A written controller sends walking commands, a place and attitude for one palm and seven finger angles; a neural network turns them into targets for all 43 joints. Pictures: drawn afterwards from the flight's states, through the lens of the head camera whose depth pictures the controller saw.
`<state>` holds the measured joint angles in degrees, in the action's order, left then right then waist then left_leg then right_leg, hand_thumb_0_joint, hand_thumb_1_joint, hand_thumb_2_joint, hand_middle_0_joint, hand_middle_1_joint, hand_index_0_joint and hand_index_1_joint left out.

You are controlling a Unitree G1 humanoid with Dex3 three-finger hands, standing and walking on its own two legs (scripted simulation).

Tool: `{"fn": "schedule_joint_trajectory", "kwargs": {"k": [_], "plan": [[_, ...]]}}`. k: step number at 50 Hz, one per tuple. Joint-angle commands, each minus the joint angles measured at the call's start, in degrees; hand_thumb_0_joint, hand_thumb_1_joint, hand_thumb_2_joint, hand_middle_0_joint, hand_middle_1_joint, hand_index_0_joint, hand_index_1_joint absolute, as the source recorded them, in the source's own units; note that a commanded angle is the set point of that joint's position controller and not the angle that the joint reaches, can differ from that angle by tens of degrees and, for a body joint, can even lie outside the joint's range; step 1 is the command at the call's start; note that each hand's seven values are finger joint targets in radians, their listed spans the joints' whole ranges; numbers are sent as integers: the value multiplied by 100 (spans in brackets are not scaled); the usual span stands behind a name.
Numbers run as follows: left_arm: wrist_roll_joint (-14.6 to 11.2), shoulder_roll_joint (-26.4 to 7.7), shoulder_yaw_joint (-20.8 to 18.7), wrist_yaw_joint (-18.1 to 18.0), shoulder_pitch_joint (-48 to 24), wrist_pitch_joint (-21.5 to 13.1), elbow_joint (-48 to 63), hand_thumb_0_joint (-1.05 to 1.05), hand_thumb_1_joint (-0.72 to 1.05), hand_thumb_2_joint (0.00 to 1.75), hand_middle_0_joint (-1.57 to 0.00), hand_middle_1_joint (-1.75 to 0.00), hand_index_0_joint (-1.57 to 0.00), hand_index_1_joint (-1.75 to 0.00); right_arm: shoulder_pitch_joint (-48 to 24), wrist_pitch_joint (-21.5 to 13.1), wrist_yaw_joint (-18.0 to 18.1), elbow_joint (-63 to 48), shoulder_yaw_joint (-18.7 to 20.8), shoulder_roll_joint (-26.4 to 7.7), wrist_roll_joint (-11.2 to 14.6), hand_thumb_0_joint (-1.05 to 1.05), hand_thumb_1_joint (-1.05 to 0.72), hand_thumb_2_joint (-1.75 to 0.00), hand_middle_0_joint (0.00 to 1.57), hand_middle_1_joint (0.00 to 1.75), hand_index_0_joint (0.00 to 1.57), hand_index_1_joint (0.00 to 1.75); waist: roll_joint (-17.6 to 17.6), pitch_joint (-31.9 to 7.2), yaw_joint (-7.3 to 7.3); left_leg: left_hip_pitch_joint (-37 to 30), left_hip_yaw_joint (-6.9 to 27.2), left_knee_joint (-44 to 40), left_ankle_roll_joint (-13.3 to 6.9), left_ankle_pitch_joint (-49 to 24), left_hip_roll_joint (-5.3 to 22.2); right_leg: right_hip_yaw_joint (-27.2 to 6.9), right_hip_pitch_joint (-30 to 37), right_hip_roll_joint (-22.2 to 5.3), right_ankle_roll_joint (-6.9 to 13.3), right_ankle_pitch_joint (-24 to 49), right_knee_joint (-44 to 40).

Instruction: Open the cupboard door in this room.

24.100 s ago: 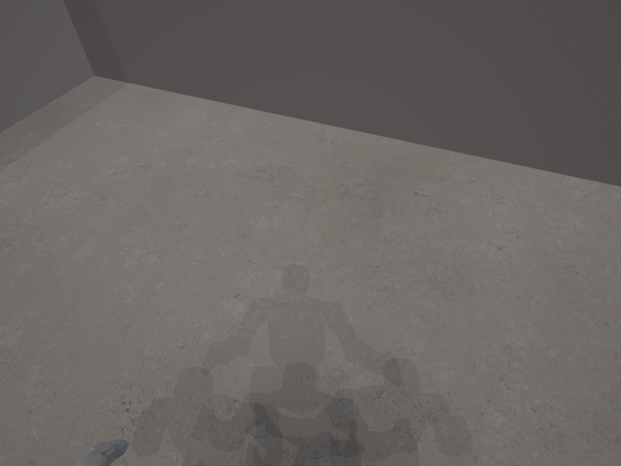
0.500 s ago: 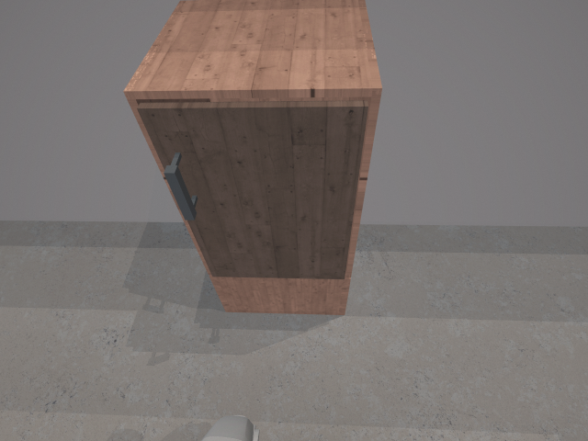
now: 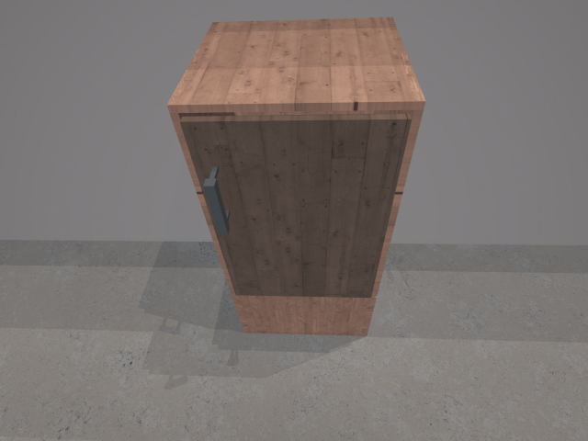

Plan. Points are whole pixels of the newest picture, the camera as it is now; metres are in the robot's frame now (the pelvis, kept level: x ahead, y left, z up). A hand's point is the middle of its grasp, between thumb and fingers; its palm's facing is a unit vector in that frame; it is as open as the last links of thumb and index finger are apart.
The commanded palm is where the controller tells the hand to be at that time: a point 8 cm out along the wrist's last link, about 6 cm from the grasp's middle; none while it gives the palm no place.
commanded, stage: come to a stop and stand still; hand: left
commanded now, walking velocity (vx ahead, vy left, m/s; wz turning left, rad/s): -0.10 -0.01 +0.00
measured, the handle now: (219, 201) +0.56 +0.19 -0.03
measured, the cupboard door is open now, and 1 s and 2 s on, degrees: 0 0 0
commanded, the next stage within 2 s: look again from close up in 1.40 s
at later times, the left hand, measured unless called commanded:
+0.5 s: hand out of the picture +0.05 +0.18 -0.17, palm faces +0.06 -0.98 -0.19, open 7.3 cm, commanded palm none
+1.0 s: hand out of the picture +0.09 +0.22 -0.16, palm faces +0.01 -0.98 -0.21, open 7.3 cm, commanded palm none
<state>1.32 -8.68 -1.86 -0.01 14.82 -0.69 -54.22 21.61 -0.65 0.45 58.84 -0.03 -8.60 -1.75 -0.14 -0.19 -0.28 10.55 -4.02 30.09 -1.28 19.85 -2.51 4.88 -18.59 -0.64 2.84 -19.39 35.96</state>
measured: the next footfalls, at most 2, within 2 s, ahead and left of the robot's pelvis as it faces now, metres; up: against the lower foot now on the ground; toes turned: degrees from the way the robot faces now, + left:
left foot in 0.32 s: +0.07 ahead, +0.13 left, +0.00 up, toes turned +2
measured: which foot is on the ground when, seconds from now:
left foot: down 0.00-0.00, up 0.02-0.30, down 0.32-1.00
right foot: down 0.00-1.00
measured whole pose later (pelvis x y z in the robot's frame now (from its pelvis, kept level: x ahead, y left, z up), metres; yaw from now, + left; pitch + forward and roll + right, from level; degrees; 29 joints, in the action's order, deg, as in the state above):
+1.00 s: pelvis +0.03 +0.04 +0.01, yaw -1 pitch +0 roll +0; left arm 0.5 -10.3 -0.1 -2.1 14.7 -0.1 -56.5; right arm 15.3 -0.2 1.0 57.5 0.3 -9.6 -1.4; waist 0.3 0.6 0.1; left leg 12.7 -3.8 30.1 -2.2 17.1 -0.3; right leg 3.9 -11.6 1.1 2.0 -17.1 28.9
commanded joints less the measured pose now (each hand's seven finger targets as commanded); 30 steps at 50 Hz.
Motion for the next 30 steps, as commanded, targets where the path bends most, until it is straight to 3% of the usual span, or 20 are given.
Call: {"fn": "schedule_joint_trajectory", "kwargs": {"k": [1, 2, 4, 5, 6, 8, 11, 14, 16, 17, 18, 20, 22, 25, 26, 28, 30], "plan": [[-39, -1223, -245, -105, 1606, -148, -150, 0, 90, 90, -20, -30, -20, -30, -243, -89, 8, -565, 186, -685, 31, 0, -90, -90, 20, 30, 20, 30, 1284, 194, -517, 2725, 382, 2603, -53, 1436, 287, -3484, 1903, -2450, 1013, -210, -2560], [-39, -967, -190, -127, 1045, -193, -78, 0, 90, 90, -20, -30, -20, -30, -226, -59, -7, -404, 200, -642, 23, 0, -90, -90, 20, 30, 20, 30, 1045, 538, -264, 2543, 502, 2889, -5, 809, 443, -3054, 1241, -2152, 998, -166, -2630], [-45, -580, -54, -150, 384, -239, 21, 0, 90, 90, -20, -30, -20, -30, -43, 52, -20, -125, 149, -387, 42, 0, -90, -90, 20, 30, 20, 30, 615, 719, 92, 1851, 485, 2770, 120, 192, 589, -1928, 325, -1624, 801, 1036, -2534], [-41, -472, -30, -168, 233, -244, 33, 0, 90, 90, -20, -30, -20, -30, 98, 89, -17, -9, 121, -226, 66, 0, -90, -90, 20, 30, 20, 30, 541, 732, 181, 1563, 392, 2544, 173, 101, 631, -1380, 136, -1452, 771, 1750, -2431], [-40, -445, 7, -160, 193, -245, 3, 0, 90, 90, -20, -30, -20, -30, 192, 115, -5, 69, 82, -107, 79, 0, -90, -90, 20, 30, 20, 30, 500, 603, 237, 1268, 292, 2259, 216, -12, 587, -1038, 53, -1287, 733, 2377, -2312], [-31, -547, -6, -161, 287, -214, -83, 0, 90, 90, -20, -30, -20, -30, 175, 141, 27, 100, 58, 14, 123, 0, -90, -90, 20, 30, 20, 30, 500, 370, 171, 973, 122, 1517, 283, -37, 515, -803, 268, -1209, 784, 2998, -2061], [-32, -747, -73, -180, 479, -134, -200, 0, 90, 90, -20, -30, -20, -30, -38, 122, 73, 49, 59, 38, 157, 0, -90, -90, 20, 30, 20, 30, 432, 60, 13, 704, 42, 575, 349, -288, 407, -816, 743, -1148, 771, 3482, -1531], [-82, -740, -102, -186, 524, -59, -290, 0, 90, 90, -20, -30, -20, -30, -4, 99, 137, 90, 111, -143, 151, 0, -90, -90, 20, 30, 20, 30, 354, -140, 53, 87, 124, -432, 317, -1348, 451, -856, 758, -1004, 459, 3246, -932], [-84, -531, -91, -203, 671, 23, -263, 0, 90, 90, -20, -30, -20, -30, -74, 38, 181, 34, 166, -458, 124, 0, -90, -90, 20, 30, 20, 30, -319, -202, -54, -229, 675, -345, -7, -3466, 1178, -624, 442, -579, 103, 2246, -568], [-71, -403, -66, -233, 745, 49, -263, 0, 90, 90, -20, -30, -20, -30, -173, 53, 211, -16, 186, -591, 105, 0, -90, -90, 20, 30, 20, 30, -468, -142, -103, -117, 865, -369, -211, -3864, 1474, -519, 406, -397, -8, 1485, -580], [-51, -323, -48, -250, 769, 73, -249, 0, 90, 90, -20, -30, -20, -30, -249, 75, 226, -42, 200, -651, 94, 0, -90, -90, 20, 30, 20, 30, -500, 21, -111, 92, 869, -415, -281, -3617, 1554, -520, 414, -282, -42, 974, -621], [-74, -356, -38, -223, 686, 116, -340, 0, 90, 90, -20, -30, -20, -30, -493, 53, 246, -47, 183, -582, 123, 0, -90, -90, 20, 30, 20, 30, -1167, 150, -145, 330, 1064, -803, -430, -3448, 1594, -434, 558, -238, -125, 553, -468], [-69, -355, -39, -203, 724, 112, -368, 0, 90, 90, -20, -30, -20, -30, -635, 74, 263, -127, 192, -602, 111, 0, -90, -90, 20, 30, 20, 30, -810, 123, -160, 377, 1071, -738, -454, -3180, 1516, -553, 629, -240, -102, 826, -499], [-19, -429, -37, -179, 676, 92, -355, 0, 90, 90, -20, -30, -20, -30, -604, 88, 257, -183, 242, -590, 111, 0, -90, -90, 20, 30, 20, 30, -101, -117, -46, 151, 813, -476, -267, -2480, 1250, -767, 562, -405, -41, 1681, -767], [-10, -459, -49, -175, 638, 95, -304, 0, 90, 90, -20, -30, -20, -30, -603, 105, 251, -206, 260, -606, 108, 0, -90, -90, 20, 30, 20, 30, -13, -166, -15, 107, 714, -377, -198, -2200, 1161, -830, 498, -473, -9, 1815, -812], [2, -533, -57, -171, 535, 86, -247, 0, 90, 90, -20, -30, -20, -30, -608, 134, 229, -224, 255, -534, 105, 0, -90, -90, 20, 30, 20, 30, 309, -252, 43, 121, 495, -204, -59, -1556, 950, -987, 451, -650, 78, 1838, -1001], [-1, -535, -28, -173, 389, 67, -222, 0, 90, 90, -20, -30, -20, -30, -633, 158, 196, -224, 209, -402, 100, 0, -90, -90, 20, 30, 20, 30, 453, -119, 107, 89, 375, -242, 35, -1021, 792, -1130, 236, -771, 166, 1396, -1252]]}}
